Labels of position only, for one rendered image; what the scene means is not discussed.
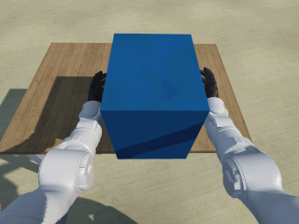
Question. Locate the robot right upper arm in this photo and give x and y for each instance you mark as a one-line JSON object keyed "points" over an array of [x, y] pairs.
{"points": [[254, 179]]}

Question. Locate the carton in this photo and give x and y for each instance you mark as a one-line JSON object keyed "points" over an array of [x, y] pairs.
{"points": [[154, 101]]}

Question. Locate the robot right forearm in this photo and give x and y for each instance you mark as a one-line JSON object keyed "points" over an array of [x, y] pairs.
{"points": [[224, 136]]}

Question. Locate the table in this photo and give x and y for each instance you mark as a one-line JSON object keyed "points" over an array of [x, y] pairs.
{"points": [[49, 110]]}

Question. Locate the left robot hand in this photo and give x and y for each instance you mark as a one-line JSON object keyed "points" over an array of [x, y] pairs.
{"points": [[96, 89]]}

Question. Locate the right robot hand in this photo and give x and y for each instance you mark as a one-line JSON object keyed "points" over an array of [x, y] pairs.
{"points": [[210, 83]]}

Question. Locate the robot left forearm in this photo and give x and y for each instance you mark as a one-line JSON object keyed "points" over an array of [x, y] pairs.
{"points": [[87, 133]]}

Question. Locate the robot left upper arm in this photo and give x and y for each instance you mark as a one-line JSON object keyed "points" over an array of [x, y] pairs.
{"points": [[63, 175]]}

